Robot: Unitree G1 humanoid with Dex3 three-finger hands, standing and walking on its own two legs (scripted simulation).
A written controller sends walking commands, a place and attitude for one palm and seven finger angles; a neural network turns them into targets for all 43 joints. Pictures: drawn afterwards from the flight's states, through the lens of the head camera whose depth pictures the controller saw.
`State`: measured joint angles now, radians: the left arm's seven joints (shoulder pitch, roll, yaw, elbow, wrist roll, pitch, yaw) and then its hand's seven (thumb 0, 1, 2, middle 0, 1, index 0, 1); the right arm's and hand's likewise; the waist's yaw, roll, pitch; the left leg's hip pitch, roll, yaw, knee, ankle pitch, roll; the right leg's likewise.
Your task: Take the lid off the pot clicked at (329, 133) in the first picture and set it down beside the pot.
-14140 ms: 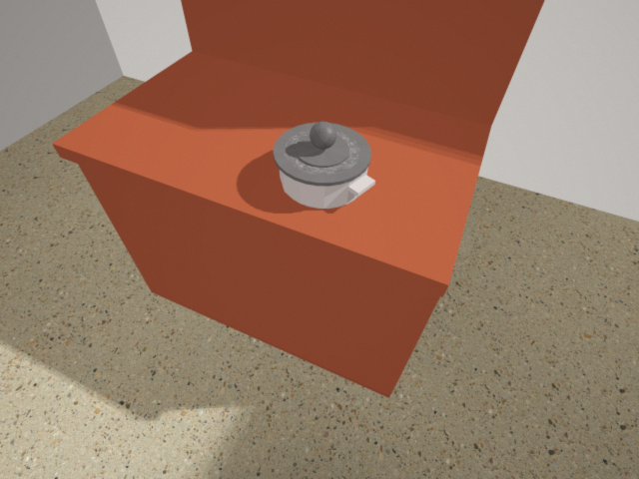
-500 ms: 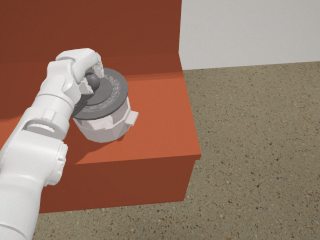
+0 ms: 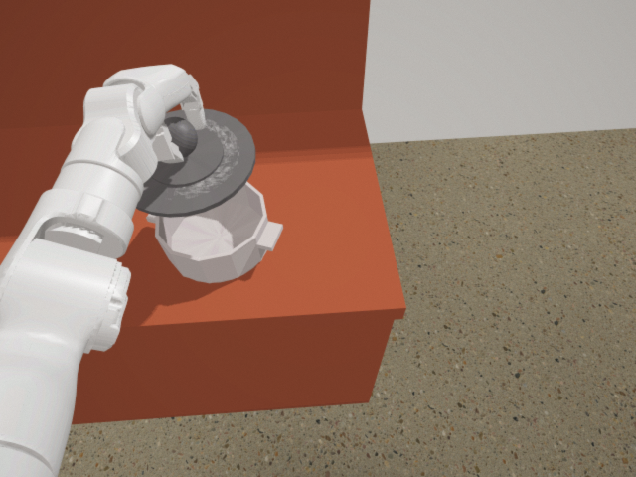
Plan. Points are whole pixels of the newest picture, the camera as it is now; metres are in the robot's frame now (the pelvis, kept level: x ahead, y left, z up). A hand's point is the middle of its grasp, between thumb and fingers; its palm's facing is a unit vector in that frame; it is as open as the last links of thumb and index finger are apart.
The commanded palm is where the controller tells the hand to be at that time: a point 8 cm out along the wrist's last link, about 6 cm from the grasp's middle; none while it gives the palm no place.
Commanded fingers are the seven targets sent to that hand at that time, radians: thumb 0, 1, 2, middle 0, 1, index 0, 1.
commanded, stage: lift the lid straight up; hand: left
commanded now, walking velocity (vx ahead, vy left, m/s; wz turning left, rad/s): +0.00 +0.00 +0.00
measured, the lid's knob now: (176, 137) +0.53 +0.16 +0.15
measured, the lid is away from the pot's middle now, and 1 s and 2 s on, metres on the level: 0.01 0.07 0.19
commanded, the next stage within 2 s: move the lid sideways beside the pot in 0.32 s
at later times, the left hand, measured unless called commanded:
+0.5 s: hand (167, 131) +0.50 +0.16 +0.18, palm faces -0.32 -0.06 -0.94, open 8.3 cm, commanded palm +0.51 +0.17 +0.26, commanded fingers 0.00 0.64 0.94 -0.77 -1.11 -0.74 -1.08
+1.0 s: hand (108, 138) +0.49 +0.22 +0.18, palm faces -0.34 -0.06 -0.94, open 8.3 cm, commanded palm +0.51 +0.23 +0.26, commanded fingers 0.00 0.64 0.94 -0.77 -1.11 -0.74 -1.08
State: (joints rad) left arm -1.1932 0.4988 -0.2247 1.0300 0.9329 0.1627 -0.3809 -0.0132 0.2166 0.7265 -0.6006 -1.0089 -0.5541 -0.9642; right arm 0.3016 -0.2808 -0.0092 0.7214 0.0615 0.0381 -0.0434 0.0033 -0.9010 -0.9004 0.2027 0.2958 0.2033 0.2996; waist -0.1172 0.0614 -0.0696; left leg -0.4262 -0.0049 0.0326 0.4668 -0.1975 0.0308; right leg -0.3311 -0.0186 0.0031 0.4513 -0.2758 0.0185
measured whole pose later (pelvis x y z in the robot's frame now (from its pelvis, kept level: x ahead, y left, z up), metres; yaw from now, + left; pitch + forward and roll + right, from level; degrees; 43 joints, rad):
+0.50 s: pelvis +0.00 +0.00 +0.00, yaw +0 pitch +9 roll +0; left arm -1.26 0.50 -0.23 1.08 0.94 0.16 -0.41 -0.02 0.21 0.73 -0.61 -1.01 -0.56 -0.96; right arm 0.30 -0.29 0.01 0.73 0.06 0.00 -0.07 0.00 -0.90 -0.90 0.20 0.30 0.20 0.30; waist -0.13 0.05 -0.06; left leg -0.43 0.00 0.03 0.46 -0.19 0.03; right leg -0.33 -0.02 0.00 0.44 -0.26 0.02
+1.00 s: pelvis +0.00 +0.00 +0.00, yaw +0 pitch +9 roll -1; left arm -1.19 0.63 -0.19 1.02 0.96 0.11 -0.48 -0.02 0.22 0.73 -0.60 -1.01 -0.55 -0.96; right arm 0.29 -0.29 -0.01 0.71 0.07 0.07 -0.06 0.00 -0.90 -0.90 0.20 0.30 0.20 0.30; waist -0.11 0.05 -0.06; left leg -0.43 0.00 0.02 0.47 -0.20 0.03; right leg -0.32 -0.01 -0.01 0.42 -0.26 0.02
